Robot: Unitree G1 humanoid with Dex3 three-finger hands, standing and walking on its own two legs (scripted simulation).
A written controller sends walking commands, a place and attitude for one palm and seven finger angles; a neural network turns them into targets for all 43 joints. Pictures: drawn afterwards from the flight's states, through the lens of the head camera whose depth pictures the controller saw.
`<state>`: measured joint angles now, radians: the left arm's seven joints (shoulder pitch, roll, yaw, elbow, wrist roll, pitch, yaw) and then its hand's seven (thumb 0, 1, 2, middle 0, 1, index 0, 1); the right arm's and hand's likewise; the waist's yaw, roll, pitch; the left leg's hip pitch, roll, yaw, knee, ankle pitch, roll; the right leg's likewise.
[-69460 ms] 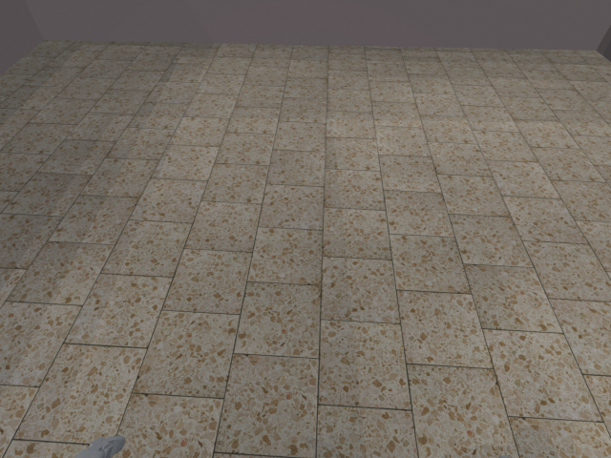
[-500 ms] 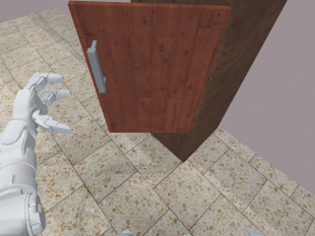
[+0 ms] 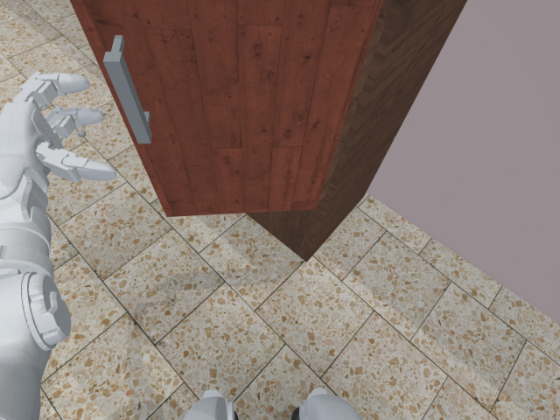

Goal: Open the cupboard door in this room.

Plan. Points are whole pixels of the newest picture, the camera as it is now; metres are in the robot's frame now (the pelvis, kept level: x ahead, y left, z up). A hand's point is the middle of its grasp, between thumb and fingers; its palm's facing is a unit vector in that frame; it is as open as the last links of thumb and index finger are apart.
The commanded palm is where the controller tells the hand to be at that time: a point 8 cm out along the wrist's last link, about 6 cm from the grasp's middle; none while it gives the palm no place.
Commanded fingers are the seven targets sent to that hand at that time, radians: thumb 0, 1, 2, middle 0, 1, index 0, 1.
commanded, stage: move the hooked fingers beside the handle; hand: left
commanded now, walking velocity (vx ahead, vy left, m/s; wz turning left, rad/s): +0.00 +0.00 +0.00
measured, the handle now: (132, 93) +0.57 +0.19 +0.09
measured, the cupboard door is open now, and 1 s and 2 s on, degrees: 46 46 46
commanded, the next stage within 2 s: slide the fingers in behind the handle in 0.98 s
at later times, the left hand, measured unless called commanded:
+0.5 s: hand (75, 120) +0.52 +0.26 +0.09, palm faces +0.02 -1.00 +0.00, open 14.0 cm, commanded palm +0.49 +0.30 +0.09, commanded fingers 0.00 -0.50 0.30 -0.30 -1.20 -0.30 -1.20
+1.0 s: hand (79, 121) +0.51 +0.25 +0.10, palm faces +0.02 -1.00 +0.00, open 14.0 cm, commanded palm +0.49 +0.29 +0.09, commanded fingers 0.00 -0.50 0.30 -0.30 -1.20 -0.30 -1.20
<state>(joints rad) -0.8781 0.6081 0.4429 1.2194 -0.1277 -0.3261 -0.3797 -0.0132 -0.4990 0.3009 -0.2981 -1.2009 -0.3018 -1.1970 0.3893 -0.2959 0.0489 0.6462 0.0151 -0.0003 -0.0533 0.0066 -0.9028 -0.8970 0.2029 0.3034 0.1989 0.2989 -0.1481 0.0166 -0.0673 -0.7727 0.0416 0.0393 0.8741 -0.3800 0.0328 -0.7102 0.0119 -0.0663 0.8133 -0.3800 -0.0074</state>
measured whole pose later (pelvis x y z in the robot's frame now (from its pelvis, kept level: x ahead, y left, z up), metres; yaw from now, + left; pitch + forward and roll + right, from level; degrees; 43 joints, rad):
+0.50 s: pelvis +0.02 +0.00 +0.00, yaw -2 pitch +20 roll -3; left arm -0.89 0.71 0.52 1.22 -0.11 -0.31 -0.44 -0.01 -0.50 0.30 -0.30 -1.20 -0.30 -1.20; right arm 0.46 -0.29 0.04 0.61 0.01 0.08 -0.04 0.00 -0.90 -0.90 0.20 0.30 0.20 0.30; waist -0.17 0.02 -0.09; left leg -0.83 0.07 0.04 0.90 -0.41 0.03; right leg -0.76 0.04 -0.06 0.81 -0.39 -0.01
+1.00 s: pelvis +0.01 +0.01 -0.01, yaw -1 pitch +19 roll -4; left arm -0.91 0.62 0.45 1.21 -0.11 -0.34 -0.37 -0.01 -0.50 0.30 -0.30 -1.20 -0.30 -1.20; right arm 0.39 -0.27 0.05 0.61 0.00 0.08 -0.03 0.00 -0.90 -0.90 0.20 0.30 0.20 0.30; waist -0.16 0.02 -0.09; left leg -0.84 0.05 0.03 0.93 -0.42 0.04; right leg -0.76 0.02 -0.07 0.83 -0.40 0.01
